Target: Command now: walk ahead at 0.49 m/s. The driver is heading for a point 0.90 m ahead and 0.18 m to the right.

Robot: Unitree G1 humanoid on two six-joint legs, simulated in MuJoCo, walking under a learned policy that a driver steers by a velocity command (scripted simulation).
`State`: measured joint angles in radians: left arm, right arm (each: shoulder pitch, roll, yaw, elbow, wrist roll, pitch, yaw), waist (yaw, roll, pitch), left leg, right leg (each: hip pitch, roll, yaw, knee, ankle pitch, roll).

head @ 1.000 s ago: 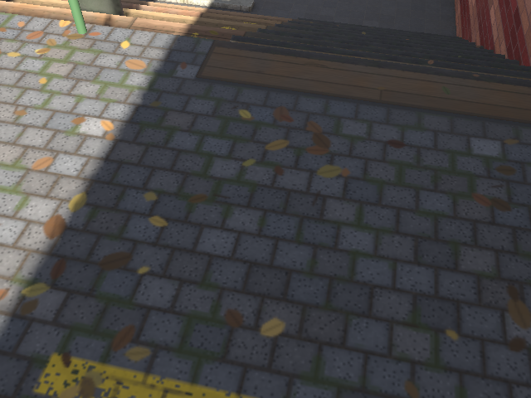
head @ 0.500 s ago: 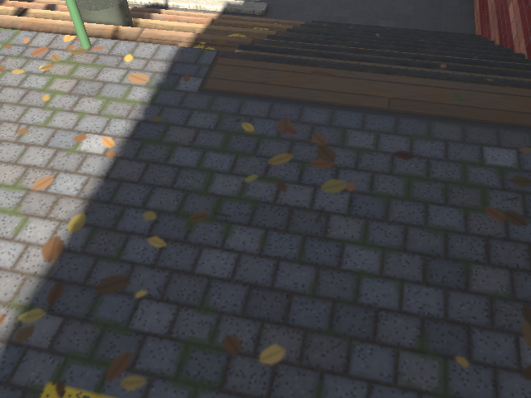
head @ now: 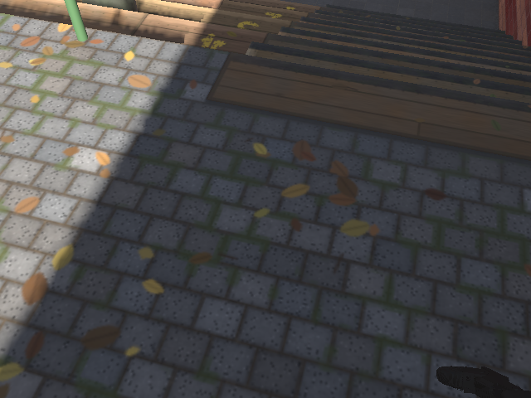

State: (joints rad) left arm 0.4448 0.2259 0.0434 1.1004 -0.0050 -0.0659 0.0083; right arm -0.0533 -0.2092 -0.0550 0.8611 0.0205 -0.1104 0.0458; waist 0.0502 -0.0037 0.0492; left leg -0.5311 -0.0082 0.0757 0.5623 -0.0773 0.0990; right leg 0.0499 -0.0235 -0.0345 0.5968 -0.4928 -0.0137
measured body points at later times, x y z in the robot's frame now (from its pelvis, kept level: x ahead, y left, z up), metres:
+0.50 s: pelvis +0.28 -0.02 +0.02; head +0.30 -0.02 +0.47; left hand +0.49 +0.20 -0.08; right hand +0.23 -0.29 -0.12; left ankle +0.13 +0.10 -0.71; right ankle +0.44 -0.14 -0.70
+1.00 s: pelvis +0.54 -0.04 +0.03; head +0.57 -0.04 +0.48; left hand +0.52 +0.23 -0.11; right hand +0.74 -0.27 -0.08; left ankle +0.73 +0.11 -0.67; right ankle +0.44 -0.14 -0.71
